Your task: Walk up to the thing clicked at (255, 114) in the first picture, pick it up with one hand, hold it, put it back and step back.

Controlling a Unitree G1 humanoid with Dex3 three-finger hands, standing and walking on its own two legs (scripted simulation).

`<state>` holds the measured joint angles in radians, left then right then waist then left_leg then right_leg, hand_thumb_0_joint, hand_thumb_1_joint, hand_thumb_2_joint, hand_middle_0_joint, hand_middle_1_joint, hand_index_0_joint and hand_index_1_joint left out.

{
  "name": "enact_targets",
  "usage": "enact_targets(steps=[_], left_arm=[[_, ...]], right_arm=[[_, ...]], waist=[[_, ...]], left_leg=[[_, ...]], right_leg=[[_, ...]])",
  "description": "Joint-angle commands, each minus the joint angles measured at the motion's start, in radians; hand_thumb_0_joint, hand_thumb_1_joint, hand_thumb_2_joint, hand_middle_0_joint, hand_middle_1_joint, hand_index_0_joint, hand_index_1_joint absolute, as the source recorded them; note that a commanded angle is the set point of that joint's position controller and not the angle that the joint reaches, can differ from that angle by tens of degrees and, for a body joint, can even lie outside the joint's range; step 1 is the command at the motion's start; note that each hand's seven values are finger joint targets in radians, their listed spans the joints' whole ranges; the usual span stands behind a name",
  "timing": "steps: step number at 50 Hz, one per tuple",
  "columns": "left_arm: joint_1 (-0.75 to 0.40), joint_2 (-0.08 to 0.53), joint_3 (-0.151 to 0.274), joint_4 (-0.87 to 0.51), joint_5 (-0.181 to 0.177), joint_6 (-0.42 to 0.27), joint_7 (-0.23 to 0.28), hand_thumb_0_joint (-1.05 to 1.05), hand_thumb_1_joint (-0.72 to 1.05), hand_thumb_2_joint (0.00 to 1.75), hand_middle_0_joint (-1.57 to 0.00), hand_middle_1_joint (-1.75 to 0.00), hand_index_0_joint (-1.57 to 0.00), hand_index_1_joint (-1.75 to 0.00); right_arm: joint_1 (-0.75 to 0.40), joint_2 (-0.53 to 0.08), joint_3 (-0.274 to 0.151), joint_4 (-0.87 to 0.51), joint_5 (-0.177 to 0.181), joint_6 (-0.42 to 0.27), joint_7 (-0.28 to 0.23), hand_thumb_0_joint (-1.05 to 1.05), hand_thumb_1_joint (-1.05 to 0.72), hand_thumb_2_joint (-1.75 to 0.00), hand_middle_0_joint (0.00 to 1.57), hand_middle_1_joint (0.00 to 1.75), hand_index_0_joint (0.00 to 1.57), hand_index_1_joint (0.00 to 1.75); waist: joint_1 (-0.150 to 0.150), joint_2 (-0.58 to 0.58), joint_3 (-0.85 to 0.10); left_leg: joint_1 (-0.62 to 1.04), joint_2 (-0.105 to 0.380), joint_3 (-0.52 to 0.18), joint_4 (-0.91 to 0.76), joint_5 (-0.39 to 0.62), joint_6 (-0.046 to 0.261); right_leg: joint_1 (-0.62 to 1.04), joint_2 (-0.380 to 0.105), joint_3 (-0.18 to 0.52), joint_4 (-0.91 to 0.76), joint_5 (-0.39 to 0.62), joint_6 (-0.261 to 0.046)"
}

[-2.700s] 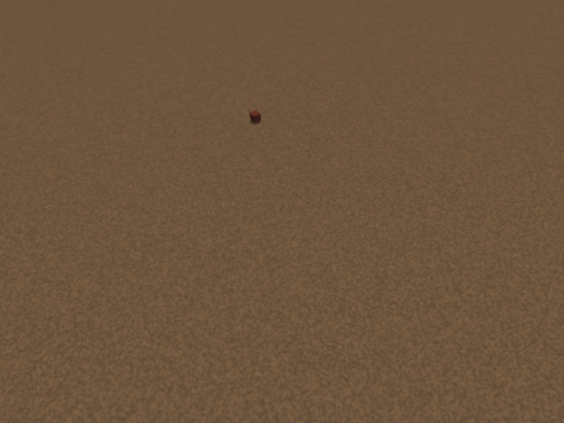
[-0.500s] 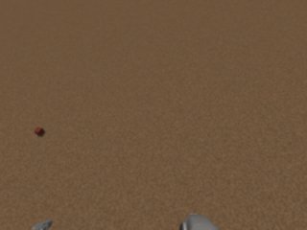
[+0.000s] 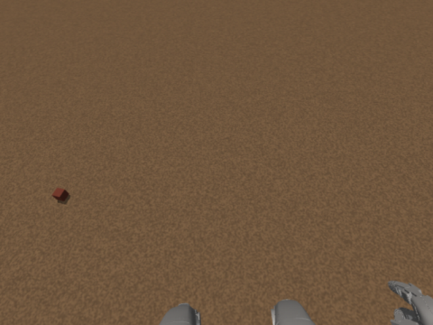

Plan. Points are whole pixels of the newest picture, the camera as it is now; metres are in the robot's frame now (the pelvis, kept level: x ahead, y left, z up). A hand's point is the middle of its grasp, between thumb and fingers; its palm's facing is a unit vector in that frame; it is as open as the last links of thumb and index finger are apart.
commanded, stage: walk up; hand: left
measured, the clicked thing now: (60, 194) +0.78 +0.86 -0.71
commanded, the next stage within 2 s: none
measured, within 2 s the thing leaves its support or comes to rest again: neither
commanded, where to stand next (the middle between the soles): +0.34 +0.78 m, yaw -21 degrees
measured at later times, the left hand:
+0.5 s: hand out of the picture +0.20 +0.50 -0.10, palm faces -0.11 -0.78 -0.61, open 7.4 cm
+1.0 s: hand out of the picture +0.34 +0.65 -0.11, palm faces -0.20 -0.80 -0.56, open 7.4 cm
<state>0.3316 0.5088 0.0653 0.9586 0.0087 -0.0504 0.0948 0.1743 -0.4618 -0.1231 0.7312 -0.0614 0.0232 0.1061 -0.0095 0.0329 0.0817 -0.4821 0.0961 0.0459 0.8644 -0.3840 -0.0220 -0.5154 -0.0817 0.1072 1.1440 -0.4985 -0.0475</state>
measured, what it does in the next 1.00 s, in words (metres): steps to the left: right foot, then left foot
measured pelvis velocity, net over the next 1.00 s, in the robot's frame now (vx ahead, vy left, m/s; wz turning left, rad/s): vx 0.19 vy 0.38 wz -0.21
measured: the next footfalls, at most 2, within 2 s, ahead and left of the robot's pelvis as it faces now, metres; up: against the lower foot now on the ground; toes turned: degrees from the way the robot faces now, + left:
right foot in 0.24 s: +0.18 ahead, -0.03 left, +0.00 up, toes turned -11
left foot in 0.58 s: +0.20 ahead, +0.39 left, +0.00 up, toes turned -4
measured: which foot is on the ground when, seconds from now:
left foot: down 0.00-0.24, up 0.26-0.56, down 0.58-0.90, up 0.92-1.00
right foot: up 0.00-0.22, down 0.24-0.58, up 0.60-0.88, down 0.90-1.00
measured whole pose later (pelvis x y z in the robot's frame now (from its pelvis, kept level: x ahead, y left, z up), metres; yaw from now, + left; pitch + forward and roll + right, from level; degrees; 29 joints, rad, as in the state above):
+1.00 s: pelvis +0.19 +0.38 +0.00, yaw -12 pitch -2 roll -3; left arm 0.25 0.41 0.04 0.85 0.01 -0.07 0.12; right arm 0.31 -0.43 -0.09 0.76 -0.07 0.11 0.05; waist -0.04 0.13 0.15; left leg -0.49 -0.01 0.00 1.24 -0.52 -0.01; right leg -0.43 0.02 -0.12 0.75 -0.28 -0.06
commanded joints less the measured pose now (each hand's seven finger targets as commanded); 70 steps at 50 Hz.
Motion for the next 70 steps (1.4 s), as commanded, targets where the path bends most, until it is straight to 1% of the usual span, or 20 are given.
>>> enact_targets(steps=[1, 6, 9, 11, 12, 14, 19, 25, 28, 30, 40, 43, 44, 45, 47, 51, 59, 62, 64, 70], left_arm=[[0.048, 0.207, 0.035, -0.03, -0.029, -0.058, 0.01, 0.0, 0.9, 0.9, -0.2, -0.3, -0.2, -0.3], [0.075, 0.153, 0.034, -0.044, -0.029, -0.048, 0.002, 0.0, 0.9, 0.9, -0.2, -0.3, -0.2, -0.3], [0.191, 0.159, 0.06, -0.016, -0.02, -0.048, 0.007, 0.0, 0.9, 0.9, -0.2, -0.3, -0.2, -0.3], [0.341, 0.276, 0.111, -0.014, 0.005, -0.054, 0.035, 0.0, 0.9, 0.9, -0.2, -0.3, -0.2, -0.3], [0.257, 0.309, 0.105, -0.075, 0.008, -0.054, 0.042, 0.0, 0.9, 0.9, -0.2, -0.3, -0.2, -0.3], [0.1, 0.309, 0.102, -0.136, -0.016, -0.052, 0.053, 0.0, 0.9, 0.9, -0.2, -0.3, -0.2, -0.3], [-0.023, 0.278, 0.097, -0.154, 0.016, -0.065, 0.03, 0.0, 0.9, 0.9, -0.2, -0.3, -0.2, -0.3], [-0.027, 0.354, 0.129, -0.152, 0.036, -0.056, 0.021, 0.0, 0.9, 0.9, -0.2, -0.3, -0.2, -0.3], [-0.126, 0.291, 0.101, -0.153, 0.034, -0.039, 0.025, 0.0, 0.9, 0.9, -0.2, -0.3, -0.2, -0.3], [-0.144, 0.135, 0.043, -0.167, 0.006, -0.034, 0.047, 0.0, 0.9, 0.9, -0.2, -0.3, -0.2, -0.3], [0.012, 0.148, 0.038, -0.059, -0.032, -0.032, 0.026, 0.0, 0.9, 0.9, -0.2, -0.3, -0.2, -0.3], [0.187, 0.15, 0.058, -0.035, -0.026, -0.032, 0.038, 0.0, 0.9, 0.9, -0.2, -0.3, -0.2, -0.3], [0.281, 0.218, 0.085, -0.028, -0.011, -0.033, 0.053, 0.0, 0.9, 0.9, -0.2, -0.3, -0.2, -0.3], [0.28, 0.274, 0.103, -0.061, 0.001, -0.03, 0.062, 0.0, 0.9, 0.9, -0.2, -0.3, -0.2, -0.3], [0.081, 0.281, 0.094, -0.149, -0.008, -0.027, 0.066, 0.0, 0.9, 0.9, -0.2, -0.3, -0.2, -0.3], [-0.019, 0.241, 0.084, -0.168, 0.009, -0.047, 0.048, 0.0, 0.9, 0.9, -0.2, -0.3, -0.2, -0.3], [-0.025, 0.342, 0.122, -0.165, 0.04, -0.05, 0.026, 0.0, 0.9, 0.9, -0.2, -0.3, -0.2, -0.3], [-0.067, 0.271, 0.093, -0.155, 0.033, -0.03, 0.03, 0.0, 0.9, 0.9, -0.2, -0.3, -0.2, -0.3], [-0.168, 0.178, 0.055, -0.165, 0.011, -0.034, 0.061, 0.0, 0.9, 0.9, -0.2, -0.3, -0.2, -0.3], [0.053, 0.173, 0.051, -0.033, -0.026, -0.047, 0.031, 0.0, 0.9, 0.9, -0.2, -0.3, -0.2, -0.3]], right_arm=[[0.073, -0.253, -0.073, -0.056, 0.008, -0.016, -0.046, 0.0, -0.9, -0.9, 0.2, 0.3, 0.2, 0.3], [0.025, -0.194, -0.041, -0.097, -0.013, -0.006, -0.044, 0.0, -0.9, -0.9, 0.2, 0.3, 0.2, 0.3], [-0.088, -0.175, -0.025, -0.142, -0.012, 0.014, -0.032, 0.0, -0.9, -0.9, 0.2, 0.3, 0.2, 0.3], [-0.023, -0.086, 0.006, -0.155, 0.005, 0.012, -0.029, 0.0, -0.9, -0.9, 0.2, 0.3, 0.2, 0.3], [0.054, -0.116, 0.002, -0.136, -0.002, 0.03, -0.035, 0.0, -0.9, -0.9, 0.2, 0.3, 0.2, 0.3], [0.038, -0.23, -0.044, -0.111, -0.011, 0.051, -0.048, 0.0, -0.9, -0.9, 0.2, 0.3, 0.2, 0.3], [0.098, -0.229, -0.051, -0.041, -0.004, 0.06, -0.015, 0.0, -0.9, -0.9, 0.2, 0.3, 0.2, 0.3], [0.059, -0.214, -0.054, -0.062, 0.0, 0.057, 0.003, 0.0, -0.9, -0.9, 0.2, 0.3, 0.2, 0.3], [0.308, -0.225, -0.08, 0.024, -0.008, 0.041, -0.012, 0.0, -0.9, -0.9, 0.2, 0.3, 0.2, 0.3], [0.253, -0.397, -0.1, -0.002, -0.009, 0.023, -0.035, 0.0, -0.9, -0.9, 0.2, 0.3, 0.2, 0.3], [0.092, -0.189, -0.035, -0.071, -0.017, 0.017, -0.063, 0.0, -0.9, -0.9, 0.2, 0.3, 0.2, 0.3], [0.002, -0.167, -0.026, -0.123, -0.007, 0.034, -0.058, 0.0, -0.9, -0.9, 0.2, 0.3, 0.2, 0.3], [0.015, -0.134, -0.016, -0.143, 0.004, 0.028, -0.058, 0.0, -0.9, -0.9, 0.2, 0.3, 0.2, 0.3], [0.104, -0.081, -0.002, -0.14, 0.007, 0.029, -0.057, 0.0, -0.9, -0.9, 0.2, 0.3, 0.2, 0.3], [0.134, -0.202, -0.045, -0.111, -0.008, 0.063, -0.079, 0.0, -0.9, -0.9, 0.2, 0.3, 0.2, 0.3], [0.144, -0.216, -0.058, -0.074, 0.0, 0.059, -0.053, 0.0, -0.9, -0.9, 0.2, 0.3, 0.2, 0.3], [0.074, -0.199, -0.07, -0.099, 0.002, 0.066, -0.008, 0.0, -0.9, -0.9, 0.2, 0.3, 0.2, 0.3], [0.26, -0.216, -0.092, -0.033, -0.015, 0.053, -0.016, 0.0, -0.9, -0.9, 0.2, 0.3, 0.2, 0.3], [0.158, -0.401, -0.109, -0.065, 0.005, 0.039, -0.037, 0.0, -0.9, -0.9, 0.2, 0.3, 0.2, 0.3], [0.034, -0.219, -0.047, -0.11, -0.011, 0.031, -0.057, 0.0, -0.9, -0.9, 0.2, 0.3, 0.2, 0.3]], waist=[[-0.067, 0.229, -0.095], [-0.055, 0.195, -0.107], [0.052, 0.084, -0.111], [0.137, -0.215, -0.177], [0.065, -0.12, -0.184], [0.038, 0.001, -0.117], [-0.037, -0.125, -0.043], [-0.019, -0.231, -0.076], [-0.162, -0.028, -0.148], [-0.165, 0.456, 0.001], [-0.053, 0.177, -0.061], [0.073, 0.074, -0.135], [0.129, -0.034, -0.183], [0.11, -0.221, -0.224], [0.038, 0.036, -0.165], [-0.017, -0.054, -0.062], [0.003, -0.2, -0.08], [-0.11, -0.038, -0.151], [-0.137, 0.405, -0.021], [-0.04, 0.258, -0.067]], left_leg=[[0.405, 0.184, -0.292, -0.395, 0.265, 0.227], [0.306, 0.175, -0.149, -0.39, 0.445, 0.285], [0.05, 0.106, -0.039, -0.257, 0.304, 0.194], [-0.255, -0.037, 0.031, 0.149, -0.051, 0.055], [-0.32, -0.047, -0.093, 0.328, -0.174, 0.005], [-0.315, 0.018, -0.199, 0.501, -0.15, -0.017], [-0.118, 0.048, -0.149, 0.377, -0.025, 0.01], [-0.035, 0.029, -0.045, 0.134, -0.123, 0.016], [0.322, -0.038, 0.017, -0.139, -0.065, 0.017], [0.237, 0.243, -0.657, -0.641, -0.326, 0.125], [0.314, 0.149, -0.184, -0.354, 0.546, 0.216], [0.156, 0.065, -0.049, -0.128, 0.631, 0.114], [0.032, 0.023, -0.021, 0.059, 0.544, 0.045], [-0.228, -0.067, -0.038, 0.262, -0.176, -0.019], [-0.221, -0.032, -0.199, 0.541, -0.211, -0.033], [-0.166, -0.016, -0.227, 0.515, -0.056, 0.02], [0.008, 0.007, -0.036, 0.107, -0.126, 0.023], [0.291, -0.069, 0.001, -0.141, -0.096, 0.041], [0.095, 0.234, -0.684, -0.571, -0.295, 0.251], [0.228, 0.118, -0.277, -0.267, 0.373, 0.27]], right_leg=[[-0.279, -0.011, -0.099, -0.005, 0.06, 0.005], [-0.029, 0.014, -0.202, -0.251, 0.125, 0.013], [0.349, 0.032, -0.202, -0.526, 0.364, -0.01], [0.68, -0.168, 0.168, -0.716, 0.272, -0.081], [0.622, -0.367, 0.479, -0.781, 0.13, -0.16], [0.412, -0.444, 0.58, -0.821, -0.035, -0.311], [0.073, -0.208, 0.14, -0.747, -0.035, -0.166], [0.031, -0.169, 0.111, -0.672, -0.085, -0.166], [-0.157, -0.078, -0.045, -0.346, -0.042, -0.073], [-0.474, 0.187, -0.079, 0.127, -0.16, -0.008], [-0.033, 0.054, -0.176, -0.245, 0.111, 0.013], [0.362, 0.056, -0.184, -0.602, 0.392, -0.014], [0.551, 0.012, -0.08, -0.661, 0.393, -0.043], [0.72, -0.276, 0.336, -0.686, 0.442, -0.161], [0.412, -0.45, 0.538, -0.8, 0.124, -0.318], [0.19, -0.241, 0.194, -0.716, 0.144, -0.194], [0.02, -0.176, 0.083, -0.608, 0.023, -0.173], [-0.147, -0.079, -0.054, -0.311, 0.018, -0.078], [-0.327, 0.121, -0.086, 0.118, -0.163, -0.018], [-0.122, 0.06, -0.182, -0.063, -0.014, 0.023]])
